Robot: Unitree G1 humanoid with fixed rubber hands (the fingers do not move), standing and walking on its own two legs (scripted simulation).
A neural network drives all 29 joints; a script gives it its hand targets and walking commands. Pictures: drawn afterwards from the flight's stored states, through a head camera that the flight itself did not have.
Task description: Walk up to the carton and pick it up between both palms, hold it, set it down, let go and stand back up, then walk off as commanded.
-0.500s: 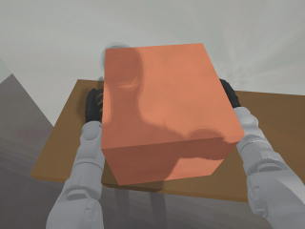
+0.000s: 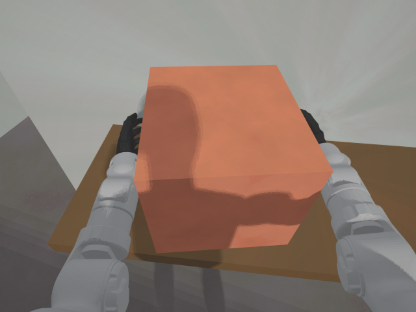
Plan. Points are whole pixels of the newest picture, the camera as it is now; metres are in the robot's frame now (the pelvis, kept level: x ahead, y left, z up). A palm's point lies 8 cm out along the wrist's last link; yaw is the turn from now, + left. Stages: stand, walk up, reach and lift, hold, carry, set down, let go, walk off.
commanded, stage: reach and lift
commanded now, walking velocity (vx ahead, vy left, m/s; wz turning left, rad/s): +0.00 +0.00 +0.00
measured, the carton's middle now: (218, 155) +0.41 +0.04 +0.08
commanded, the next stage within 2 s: hold in 1.92 s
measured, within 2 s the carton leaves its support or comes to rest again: neither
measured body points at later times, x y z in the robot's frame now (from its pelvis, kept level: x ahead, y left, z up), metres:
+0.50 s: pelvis -0.01 +0.00 +0.00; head -0.05 +0.00 +0.45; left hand +0.37 +0.24 +0.16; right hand +0.43 -0.13 +0.17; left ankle +0.05 +0.13 -0.74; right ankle +0.01 -0.10 -0.74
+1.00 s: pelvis +0.00 +0.00 +0.01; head -0.08 +0.01 +0.45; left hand +0.37 +0.22 +0.20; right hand +0.40 -0.15 +0.20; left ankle +0.05 +0.13 -0.74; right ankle +0.01 -0.10 -0.74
